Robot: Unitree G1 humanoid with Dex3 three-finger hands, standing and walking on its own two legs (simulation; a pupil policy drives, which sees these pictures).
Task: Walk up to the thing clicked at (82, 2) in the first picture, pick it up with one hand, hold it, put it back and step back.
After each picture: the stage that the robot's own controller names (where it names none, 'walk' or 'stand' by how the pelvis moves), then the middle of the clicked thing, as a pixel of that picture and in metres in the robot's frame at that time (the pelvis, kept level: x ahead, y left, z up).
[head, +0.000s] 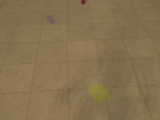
stand; out of the picture +2.36 +0.00 -0.65
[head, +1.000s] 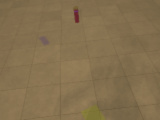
walk; (76, 14) +2.22 +0.25 -0.64
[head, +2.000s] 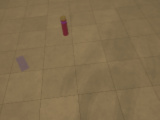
walk; (64, 26) +1.59 +0.36 -0.65
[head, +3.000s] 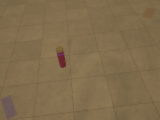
walk; (61, 57) +1.12 +0.30 -0.65
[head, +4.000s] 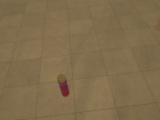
walk; (63, 86) +0.76 +0.24 -0.65
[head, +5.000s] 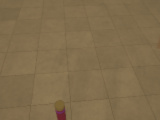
walk; (60, 112) +0.53 +0.19 -0.64
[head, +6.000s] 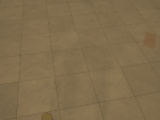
stand; out of the picture +0.43 +0.22 -0.65
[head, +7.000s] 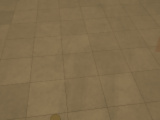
stand; out of the picture +0.43 +0.19 -0.65
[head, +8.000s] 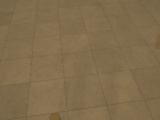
stand; out of the picture +0.44 +0.21 -0.66
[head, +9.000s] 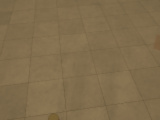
stand; out of the picture +0.44 +0.22 -0.66
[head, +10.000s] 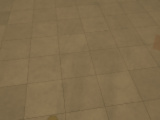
stand; out of the picture +0.42 +0.22 -0.66
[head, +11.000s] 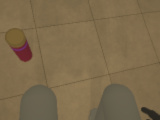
go down; (21, 47) +0.49 +0.25 -0.31
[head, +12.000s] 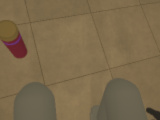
go down; (14, 42) +0.50 +0.26 -0.25
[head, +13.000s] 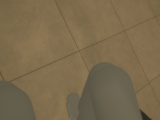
close in; out of the picture +0.48 +0.30 -0.17
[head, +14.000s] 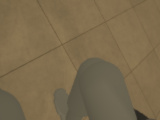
close; out of the picture +0.47 +0.32 -0.16
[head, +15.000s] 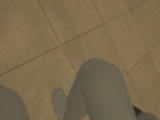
lift; out of the picture +0.44 +0.31 -0.17
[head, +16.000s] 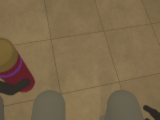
lift; (14, 71) +0.34 +0.22 -0.02
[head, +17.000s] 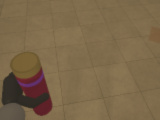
hold; (35, 88) +0.31 +0.17 +0.05
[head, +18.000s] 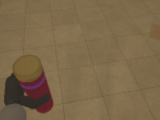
hold; (37, 88) +0.32 +0.16 +0.04
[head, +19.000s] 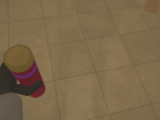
crouch; (29, 76) +0.37 +0.18 -0.01
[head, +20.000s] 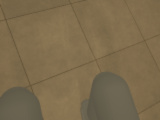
lower; out of the picture +0.51 +0.27 -0.05
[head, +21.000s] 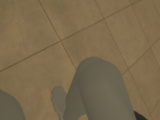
lower; out of the picture +0.47 +0.31 -0.16
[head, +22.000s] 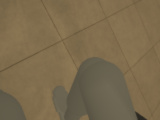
lower; out of the picture +0.47 +0.32 -0.17
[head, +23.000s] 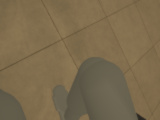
lower; out of the picture +0.46 +0.32 -0.17
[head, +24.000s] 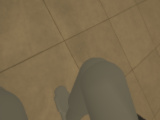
lower; out of the picture +0.46 +0.32 -0.16
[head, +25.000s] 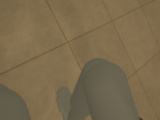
open; out of the picture +0.47 +0.29 -0.17
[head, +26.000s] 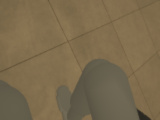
stand; out of the picture +0.46 +0.30 -0.18
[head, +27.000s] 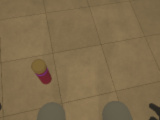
walk; (42, 73) +0.48 +0.22 -0.41
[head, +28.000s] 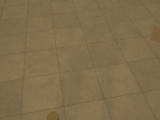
stand; out of the picture +0.43 +0.20 -0.60
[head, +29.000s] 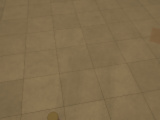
stand; out of the picture +0.43 +0.20 -0.60
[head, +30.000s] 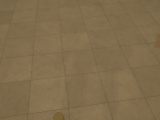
stand; out of the picture +0.45 +0.18 -0.64
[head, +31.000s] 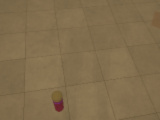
walk; (58, 102) +0.48 +0.15 -0.63
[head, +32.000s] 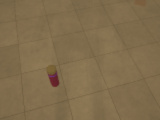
walk; (53, 76) +0.65 +0.24 -0.63
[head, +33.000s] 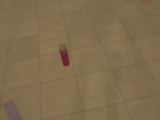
walk; (64, 55) +1.00 +0.26 -0.63
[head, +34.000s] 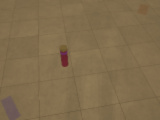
stand; (64, 56) +1.06 +0.21 -0.65
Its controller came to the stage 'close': yes
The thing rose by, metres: 0.68
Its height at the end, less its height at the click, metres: +0.00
